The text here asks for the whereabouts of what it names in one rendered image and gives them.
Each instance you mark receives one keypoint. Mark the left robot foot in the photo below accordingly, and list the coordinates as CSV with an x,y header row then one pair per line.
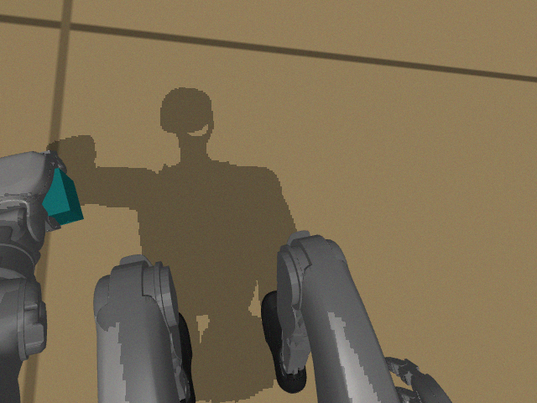
x,y
186,353

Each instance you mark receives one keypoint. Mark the left robot arm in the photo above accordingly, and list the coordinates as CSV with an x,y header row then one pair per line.
x,y
23,316

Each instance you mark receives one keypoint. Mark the right robot foot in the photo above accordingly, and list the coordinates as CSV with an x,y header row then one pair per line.
x,y
291,383

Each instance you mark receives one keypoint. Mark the right robot hand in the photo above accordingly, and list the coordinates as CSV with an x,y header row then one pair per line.
x,y
425,388

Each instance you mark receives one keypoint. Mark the cube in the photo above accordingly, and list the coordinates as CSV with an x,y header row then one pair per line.
x,y
61,201

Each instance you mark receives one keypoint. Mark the left robot hand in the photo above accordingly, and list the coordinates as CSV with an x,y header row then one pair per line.
x,y
30,174

